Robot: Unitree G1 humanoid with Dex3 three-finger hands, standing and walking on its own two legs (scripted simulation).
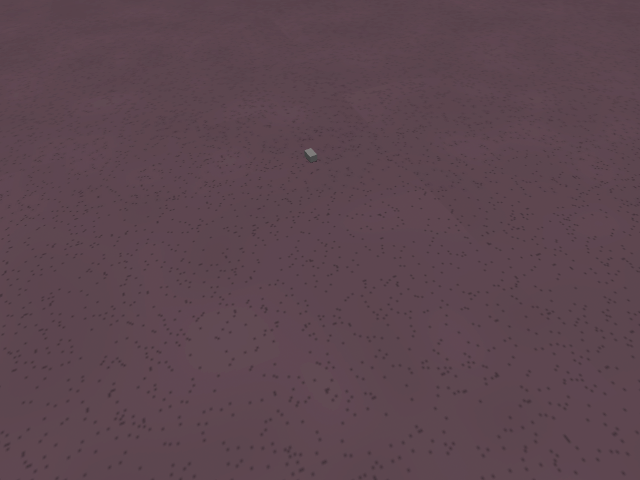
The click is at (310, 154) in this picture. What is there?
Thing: small brick
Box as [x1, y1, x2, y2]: [304, 148, 316, 162]
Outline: 310,148 304,150 304,154 310,162 316,160 316,154
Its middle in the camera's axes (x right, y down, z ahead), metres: -0.06 -0.43 +2.06
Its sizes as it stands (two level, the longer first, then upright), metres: 0.069 0.041 0.037
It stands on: the floor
